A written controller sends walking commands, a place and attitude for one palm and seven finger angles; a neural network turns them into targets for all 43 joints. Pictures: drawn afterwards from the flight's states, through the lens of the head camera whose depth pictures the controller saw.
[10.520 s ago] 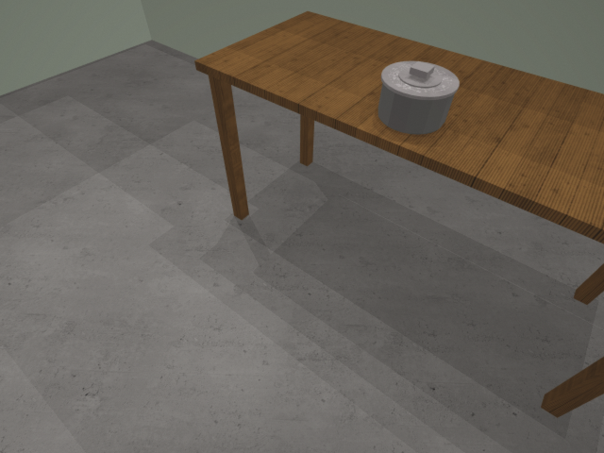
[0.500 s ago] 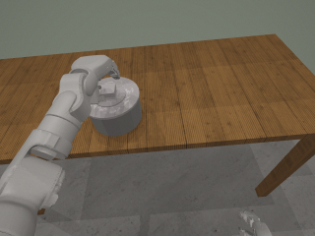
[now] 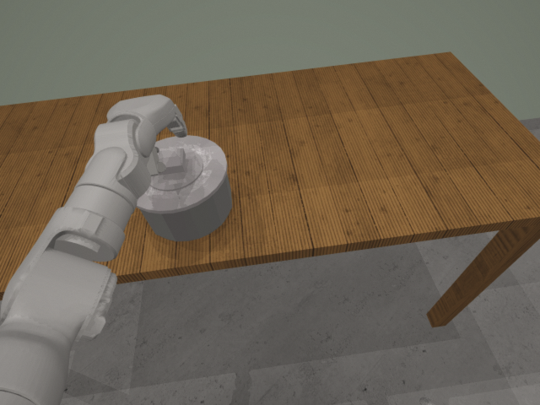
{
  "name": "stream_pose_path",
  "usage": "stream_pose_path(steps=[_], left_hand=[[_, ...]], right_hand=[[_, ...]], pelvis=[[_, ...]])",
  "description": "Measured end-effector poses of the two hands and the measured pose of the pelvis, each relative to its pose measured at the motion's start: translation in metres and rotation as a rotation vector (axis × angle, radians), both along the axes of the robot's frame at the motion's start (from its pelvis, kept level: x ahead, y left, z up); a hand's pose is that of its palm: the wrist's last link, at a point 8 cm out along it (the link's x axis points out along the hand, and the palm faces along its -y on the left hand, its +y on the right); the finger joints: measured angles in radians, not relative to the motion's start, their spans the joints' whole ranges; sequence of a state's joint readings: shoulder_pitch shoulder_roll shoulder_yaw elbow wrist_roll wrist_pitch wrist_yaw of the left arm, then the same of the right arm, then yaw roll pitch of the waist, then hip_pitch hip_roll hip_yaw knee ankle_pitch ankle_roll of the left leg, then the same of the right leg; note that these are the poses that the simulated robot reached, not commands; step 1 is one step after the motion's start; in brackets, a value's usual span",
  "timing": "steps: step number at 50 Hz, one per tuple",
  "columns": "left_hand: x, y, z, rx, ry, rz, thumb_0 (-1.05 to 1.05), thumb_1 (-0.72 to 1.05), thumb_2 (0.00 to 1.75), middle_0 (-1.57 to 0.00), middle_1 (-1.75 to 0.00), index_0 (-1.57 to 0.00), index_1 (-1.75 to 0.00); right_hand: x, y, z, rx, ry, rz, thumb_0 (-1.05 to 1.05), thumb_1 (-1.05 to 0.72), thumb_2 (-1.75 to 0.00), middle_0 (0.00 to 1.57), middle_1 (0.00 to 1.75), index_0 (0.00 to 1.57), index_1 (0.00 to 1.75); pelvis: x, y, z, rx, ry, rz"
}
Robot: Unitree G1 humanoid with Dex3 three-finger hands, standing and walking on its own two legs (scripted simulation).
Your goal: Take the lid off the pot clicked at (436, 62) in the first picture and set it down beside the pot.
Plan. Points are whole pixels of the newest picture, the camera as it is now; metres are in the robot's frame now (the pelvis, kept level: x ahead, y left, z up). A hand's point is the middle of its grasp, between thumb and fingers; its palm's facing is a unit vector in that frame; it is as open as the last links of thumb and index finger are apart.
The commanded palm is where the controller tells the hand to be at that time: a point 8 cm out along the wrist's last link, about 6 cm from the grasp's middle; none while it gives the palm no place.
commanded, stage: move the open hand above the knob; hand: left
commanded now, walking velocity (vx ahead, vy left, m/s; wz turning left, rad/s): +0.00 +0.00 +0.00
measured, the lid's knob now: (171, 161) +0.50 +0.16 +0.08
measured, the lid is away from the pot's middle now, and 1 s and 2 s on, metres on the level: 0.00 0.00 0.00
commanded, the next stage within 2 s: lower the open fingers around the knob in 0.42 s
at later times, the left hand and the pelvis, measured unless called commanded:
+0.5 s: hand (156, 140) +0.48 +0.16 +0.15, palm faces -0.25 -0.08 -0.96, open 10.2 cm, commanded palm +0.46 +0.16 +0.21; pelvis +0.00 +0.01 +0.00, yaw +0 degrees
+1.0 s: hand (163, 156) +0.47 +0.16 +0.12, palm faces -0.32 -0.08 -0.94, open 10.2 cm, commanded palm +0.46 +0.16 +0.18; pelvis +0.00 +0.00 +0.00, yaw +0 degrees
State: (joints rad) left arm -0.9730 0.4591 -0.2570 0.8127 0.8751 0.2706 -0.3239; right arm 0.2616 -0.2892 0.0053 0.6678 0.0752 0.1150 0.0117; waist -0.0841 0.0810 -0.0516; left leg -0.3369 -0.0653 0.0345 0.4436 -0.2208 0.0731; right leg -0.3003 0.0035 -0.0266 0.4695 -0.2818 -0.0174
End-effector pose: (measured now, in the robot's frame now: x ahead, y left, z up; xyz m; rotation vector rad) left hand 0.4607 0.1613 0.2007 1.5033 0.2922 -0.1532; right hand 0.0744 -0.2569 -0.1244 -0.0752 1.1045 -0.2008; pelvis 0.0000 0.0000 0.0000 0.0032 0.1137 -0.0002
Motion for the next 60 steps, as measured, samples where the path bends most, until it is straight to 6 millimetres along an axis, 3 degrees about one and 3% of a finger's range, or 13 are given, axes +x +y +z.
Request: stream_pose_path(steps=[6,10,14,22,39,46,60], left_hand=[[0.0,0.004,0.016,-0.022,-0.061,-0.01,0.0,-0.33,1.48,-0.85,-0.09,-0.85,-0.09],[0.001,0.015,0.011,0.015,-0.031,0.06,0.0,-0.33,1.48,-0.84,-0.09,-0.84,-0.09],[-0.004,0.007,0.004,0.011,-0.003,0.007,0.0,-0.33,1.48,-0.84,-0.09,-0.84,-0.08],[0.005,-0.003,0.016,-0.004,-0.042,-0.004,0.0,-0.33,1.48,-0.85,-0.09,-0.85,-0.09],[0.014,-0.005,-0.007,-0.016,0.068,0.017,0.0,-0.33,1.48,-0.84,-0.09,-0.84,-0.09],[0.012,-0.006,-0.021,-0.031,0.066,-0.011,0.0,-0.33,1.48,-0.84,-0.09,-0.84,-0.09],[0.005,0.001,-0.032,-0.017,0.065,0.03,0.0,-0.33,1.48,-0.84,-0.09,-0.81,-0.07]], right_hand=[[0.013,0.007,0.004,-0.013,-0.031,0.02,0.01,-0.91,-0.9,0.2,0.29,0.19,0.3],[0.018,0.011,0.005,-0.002,-0.037,0.032,0.01,-0.91,-0.9,0.2,0.29,0.2,0.3],[0.021,0.015,0.004,0.0,-0.043,0.046,0.01,-0.91,-0.9,0.2,0.29,0.2,0.3],[0.016,0.019,0.003,-0.002,-0.034,0.036,0.01,-0.91,-0.9,0.2,0.29,0.2,0.3],[-0.017,0.006,0.0,-0.028,0.044,-0.013,0.01,-0.91,-0.9,0.2,0.29,0.2,0.3],[-0.012,0.001,0.003,-0.038,0.035,-0.016,0.01,-0.91,-0.9,0.2,0.29,0.2,0.3],[0.01,0.004,0.002,-0.013,0.005,0.007,0.01,-0.91,-0.9,0.2,0.29,0.2,0.3]], pelvis=[[-0.001,0.003,0.0,-0.001,-0.004,0.007],[-0.004,0.004,-0.001,-0.001,0.007,0.009],[-0.004,0.007,-0.001,-0.003,0.008,0.019],[-0.004,0.009,-0.001,-0.001,0.012,0.012],[0.001,0.006,0.0,-0.001,0.019,0.004],[0.002,0.004,0.0,-0.002,0.021,-0.003],[0.001,0.0,-0.002,-0.003,0.027,0.004]])
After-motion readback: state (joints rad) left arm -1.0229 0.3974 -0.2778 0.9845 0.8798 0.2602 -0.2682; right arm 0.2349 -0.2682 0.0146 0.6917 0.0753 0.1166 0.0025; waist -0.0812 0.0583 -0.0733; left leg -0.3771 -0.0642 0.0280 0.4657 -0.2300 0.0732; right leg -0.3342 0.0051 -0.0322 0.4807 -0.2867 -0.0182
